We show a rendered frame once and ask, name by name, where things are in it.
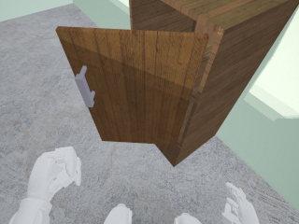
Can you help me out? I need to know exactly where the handle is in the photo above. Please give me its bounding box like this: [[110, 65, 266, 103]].
[[75, 65, 95, 107]]

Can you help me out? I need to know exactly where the robot right hand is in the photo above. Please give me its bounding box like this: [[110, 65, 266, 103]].
[[221, 182, 260, 224]]

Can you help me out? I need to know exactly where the robot thigh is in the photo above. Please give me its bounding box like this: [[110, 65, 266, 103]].
[[104, 206, 133, 224], [174, 215, 201, 224]]

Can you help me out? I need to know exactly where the cupboard door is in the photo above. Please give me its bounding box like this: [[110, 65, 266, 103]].
[[55, 26, 209, 146]]

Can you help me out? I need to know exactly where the robot left hand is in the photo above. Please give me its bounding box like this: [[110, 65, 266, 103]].
[[26, 146, 81, 202]]

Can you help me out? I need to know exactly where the robot left thigh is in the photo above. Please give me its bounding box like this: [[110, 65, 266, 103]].
[[104, 206, 133, 224]]

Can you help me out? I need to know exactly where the robot right thigh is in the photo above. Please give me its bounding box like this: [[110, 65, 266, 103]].
[[174, 215, 201, 224]]

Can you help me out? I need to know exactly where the left robot forearm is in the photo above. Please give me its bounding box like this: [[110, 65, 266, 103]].
[[8, 197, 52, 224]]

